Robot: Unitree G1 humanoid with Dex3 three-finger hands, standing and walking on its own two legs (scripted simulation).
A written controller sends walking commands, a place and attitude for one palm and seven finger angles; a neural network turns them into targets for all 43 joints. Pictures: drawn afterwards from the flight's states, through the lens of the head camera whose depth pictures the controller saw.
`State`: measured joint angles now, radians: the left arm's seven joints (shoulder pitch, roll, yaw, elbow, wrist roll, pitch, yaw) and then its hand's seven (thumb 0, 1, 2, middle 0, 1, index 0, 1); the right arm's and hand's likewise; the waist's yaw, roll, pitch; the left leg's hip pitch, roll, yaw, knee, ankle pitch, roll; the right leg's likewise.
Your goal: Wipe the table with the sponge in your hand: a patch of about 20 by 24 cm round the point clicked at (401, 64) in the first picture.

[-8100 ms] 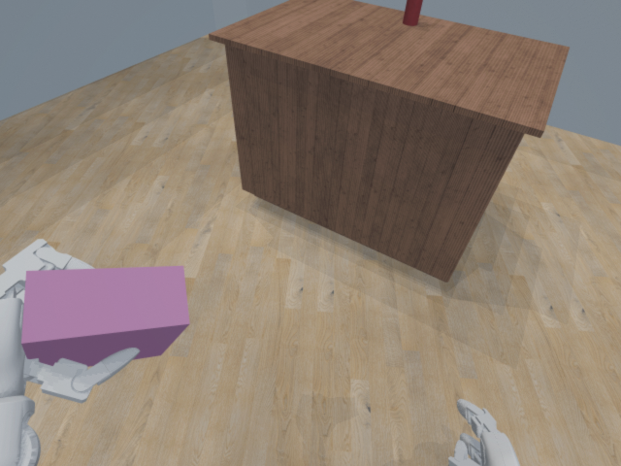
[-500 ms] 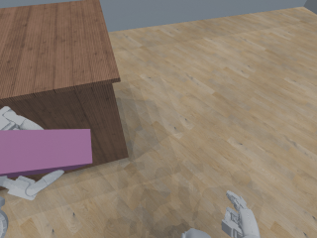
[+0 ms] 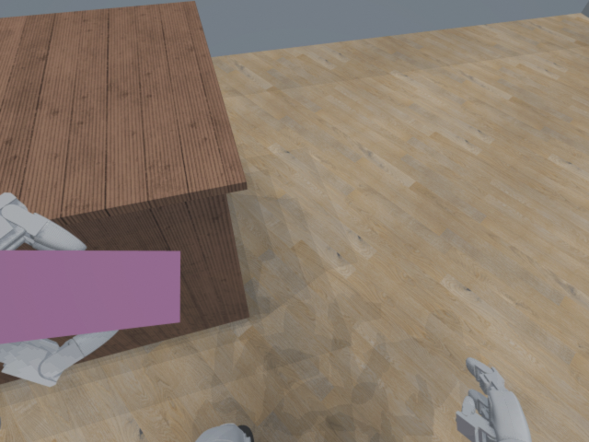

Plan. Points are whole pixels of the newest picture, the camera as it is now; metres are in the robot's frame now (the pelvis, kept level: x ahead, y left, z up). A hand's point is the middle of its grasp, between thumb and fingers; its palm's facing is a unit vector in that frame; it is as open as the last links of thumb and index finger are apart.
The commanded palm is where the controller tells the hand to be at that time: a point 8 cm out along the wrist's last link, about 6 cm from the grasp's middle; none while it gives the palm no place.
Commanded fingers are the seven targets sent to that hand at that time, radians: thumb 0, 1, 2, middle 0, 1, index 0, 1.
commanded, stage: come to a stop and stand still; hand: left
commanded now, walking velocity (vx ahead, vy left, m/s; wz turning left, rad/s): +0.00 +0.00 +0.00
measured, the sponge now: (107, 288) +0.23 +0.18 +0.17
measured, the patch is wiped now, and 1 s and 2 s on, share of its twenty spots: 0.00 0.00 0.00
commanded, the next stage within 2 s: look again from close up in 1.68 s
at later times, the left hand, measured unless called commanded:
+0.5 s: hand (56, 283) +0.22 +0.22 +0.19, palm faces +0.38 -0.80 -0.46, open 10.1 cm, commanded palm +0.17 +0.26 +0.19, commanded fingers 0.00 0.10 1.30 -1.20 -1.60 -1.20 -1.60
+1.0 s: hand (37, 372) +0.16 +0.21 +0.18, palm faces +0.43 -0.81 -0.40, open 10.1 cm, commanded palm +0.11 +0.25 +0.19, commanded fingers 0.00 0.10 1.30 -1.20 -1.60 -1.20 -1.60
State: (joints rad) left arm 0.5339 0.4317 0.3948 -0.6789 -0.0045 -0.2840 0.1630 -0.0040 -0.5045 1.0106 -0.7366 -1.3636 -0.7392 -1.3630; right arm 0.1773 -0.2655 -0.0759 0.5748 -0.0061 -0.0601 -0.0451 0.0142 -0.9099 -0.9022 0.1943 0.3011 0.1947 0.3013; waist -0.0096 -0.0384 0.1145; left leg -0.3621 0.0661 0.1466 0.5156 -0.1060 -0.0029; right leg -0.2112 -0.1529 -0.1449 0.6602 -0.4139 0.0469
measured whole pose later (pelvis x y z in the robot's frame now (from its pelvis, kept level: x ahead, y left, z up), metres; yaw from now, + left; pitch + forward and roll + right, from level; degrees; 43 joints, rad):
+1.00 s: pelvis -0.05 -0.03 +0.01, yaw +0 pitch -2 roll +1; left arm 0.45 0.34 0.31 -0.42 -0.01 -0.18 0.15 0.00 -0.50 1.01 -0.74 -1.36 -0.74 -1.36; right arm 0.23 -0.19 0.03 0.61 0.00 -0.06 -0.06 0.01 -0.91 -0.90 0.20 0.30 0.20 0.30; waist 0.03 0.02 0.01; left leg -0.25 0.03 0.05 0.56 -0.31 -0.01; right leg -0.31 0.03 -0.14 0.49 -0.16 -0.09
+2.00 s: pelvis -0.08 +0.00 +0.01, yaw +1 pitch -3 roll +1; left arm 0.24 0.36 0.38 -0.22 -0.05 -0.25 0.09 0.00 -0.50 1.01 -0.74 -1.36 -0.75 -1.36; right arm 0.29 -0.23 0.02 0.58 0.02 -0.16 0.01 0.01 -0.91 -0.90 0.20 0.30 0.20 0.30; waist 0.04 0.05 0.04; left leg -0.17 -0.02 0.09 0.53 -0.33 0.03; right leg -0.35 0.02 -0.04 0.49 -0.12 -0.03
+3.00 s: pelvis +0.03 +0.12 -0.01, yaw -7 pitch -1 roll +2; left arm 0.39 0.46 0.45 -0.46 -0.01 -0.22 0.10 0.00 -0.50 1.01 -0.75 -1.36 -0.75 -1.36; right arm 0.25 -0.16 0.01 0.58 0.01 -0.12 0.01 0.01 -0.91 -0.90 0.20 0.30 0.20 0.30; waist 0.00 -0.05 0.08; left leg -0.36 0.04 0.02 0.72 -0.33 -0.05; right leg -0.39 0.00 -0.04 0.86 -0.45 -0.01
